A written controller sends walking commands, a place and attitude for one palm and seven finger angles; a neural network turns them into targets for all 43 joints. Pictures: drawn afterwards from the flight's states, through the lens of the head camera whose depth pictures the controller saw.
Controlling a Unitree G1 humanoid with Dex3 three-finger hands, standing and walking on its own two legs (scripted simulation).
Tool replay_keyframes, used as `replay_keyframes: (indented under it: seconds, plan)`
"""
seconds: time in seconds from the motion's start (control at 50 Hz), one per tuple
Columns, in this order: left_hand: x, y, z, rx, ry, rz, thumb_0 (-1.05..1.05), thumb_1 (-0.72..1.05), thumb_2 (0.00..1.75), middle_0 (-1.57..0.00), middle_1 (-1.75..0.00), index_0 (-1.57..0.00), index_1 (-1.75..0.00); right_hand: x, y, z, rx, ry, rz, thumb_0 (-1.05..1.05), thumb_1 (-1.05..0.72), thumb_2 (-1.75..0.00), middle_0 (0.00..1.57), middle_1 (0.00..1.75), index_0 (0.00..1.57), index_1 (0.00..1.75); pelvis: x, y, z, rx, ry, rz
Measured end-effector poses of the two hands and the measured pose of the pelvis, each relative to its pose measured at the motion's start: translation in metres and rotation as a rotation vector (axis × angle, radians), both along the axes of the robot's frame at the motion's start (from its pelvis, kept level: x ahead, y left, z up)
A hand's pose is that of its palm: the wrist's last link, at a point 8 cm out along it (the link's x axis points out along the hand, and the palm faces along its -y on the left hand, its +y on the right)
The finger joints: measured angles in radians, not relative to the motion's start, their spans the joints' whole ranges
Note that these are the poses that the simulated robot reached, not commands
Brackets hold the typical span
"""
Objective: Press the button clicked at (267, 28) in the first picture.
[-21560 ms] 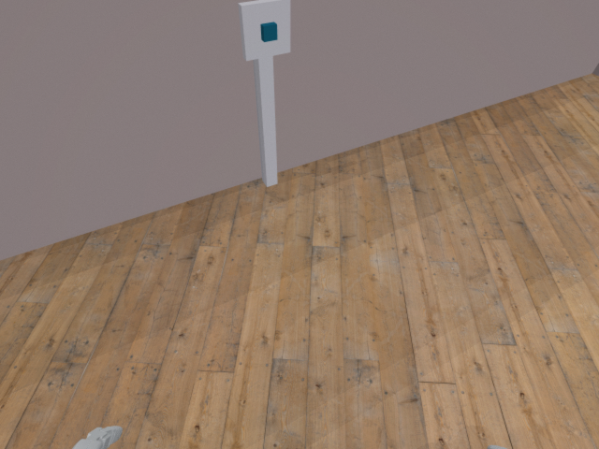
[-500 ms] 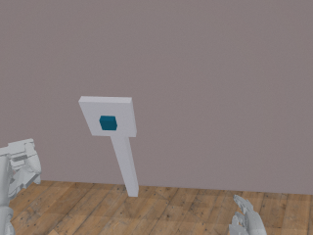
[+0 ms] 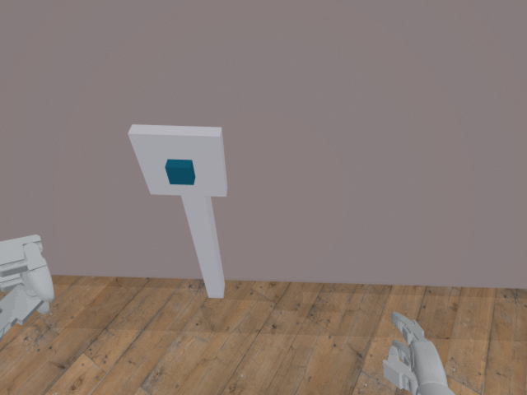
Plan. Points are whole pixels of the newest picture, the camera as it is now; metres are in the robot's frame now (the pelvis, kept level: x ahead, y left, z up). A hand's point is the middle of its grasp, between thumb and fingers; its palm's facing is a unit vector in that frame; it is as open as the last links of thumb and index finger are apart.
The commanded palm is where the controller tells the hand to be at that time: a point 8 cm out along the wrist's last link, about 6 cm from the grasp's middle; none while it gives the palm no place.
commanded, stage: step back with the hand held close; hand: left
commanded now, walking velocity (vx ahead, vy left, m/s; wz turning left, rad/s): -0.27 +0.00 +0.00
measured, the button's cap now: (181, 171) +0.54 +0.22 -0.01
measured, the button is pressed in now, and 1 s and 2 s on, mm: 0 0 0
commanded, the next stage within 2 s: stop stepping back and stand still in 0.72 s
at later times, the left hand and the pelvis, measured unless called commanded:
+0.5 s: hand (30, 357) +0.13 +0.23 +0.16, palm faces +0.26 -0.84 -0.48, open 3.1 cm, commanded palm +0.05 +0.28 +0.19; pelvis -0.08 +0.00 +0.00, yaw -1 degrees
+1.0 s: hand out of the picture -0.07 +0.24 +0.17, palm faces +0.26 -0.84 -0.47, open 3.1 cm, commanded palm -0.13 +0.29 +0.19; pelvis -0.25 +0.01 -0.01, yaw +1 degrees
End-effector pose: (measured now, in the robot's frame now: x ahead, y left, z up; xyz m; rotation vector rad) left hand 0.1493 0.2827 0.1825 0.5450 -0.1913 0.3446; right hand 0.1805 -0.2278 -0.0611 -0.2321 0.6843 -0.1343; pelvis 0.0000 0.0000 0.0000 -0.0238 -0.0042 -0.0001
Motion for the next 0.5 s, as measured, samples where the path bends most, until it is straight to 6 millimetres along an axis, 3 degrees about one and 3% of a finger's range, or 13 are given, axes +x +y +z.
replay_keyframes:
  seconds: [0.16, 0.34, 0.42, 0.5]
  plan:
    - [-0.021, 0.004, -0.012, -0.068, -0.053, -0.027, 0.01, 0.88, 0.9, -1.31, -1.5, -1.31, -1.5, -0.032, 0.0, -0.001, -0.078, 0.05, 0.002, 0.01, -0.9, -0.9, 0.2, 0.3, 0.2, 0.3, -0.02, 0.009, -0.005, -0.024, 0.0, 0.012]
    - [-0.04, 0.024, 0.02, 0.046, -0.13, -0.006, 0.01, 0.88, 0.9, -1.31, -1.5, -1.31, -1.5, -0.063, 0.018, 0.004, -0.055, 0.081, 0.025, 0.02, -0.9, -0.9, 0.2, 0.3, 0.2, 0.3, -0.034, 0.01, 0.007, -0.064, 0.069, 0.048]
    - [-0.048, 0.013, 0.009, 0.014, -0.066, -0.036, 0.01, 0.89, 0.9, -1.31, -1.5, -1.31, -1.5, -0.064, 0.021, -0.002, -0.026, 0.071, 0.063, 0.02, -0.9, -0.9, 0.2, 0.3, 0.2, 0.3, -0.05, 0.005, 0.005, -0.034, 0.112, 0.01]
    - [-0.056, -0.013, -0.003, 0.011, 0.001, -0.135, 0.01, 0.89, 0.9, -1.31, -1.5, -1.31, -1.5, -0.072, 0.017, -0.012, -0.006, 0.063, 0.09, 0.01, -0.9, -0.9, 0.21, 0.3, 0.2, 0.3, -0.083, -0.002, 0.0, -0.028, 0.1, -0.02]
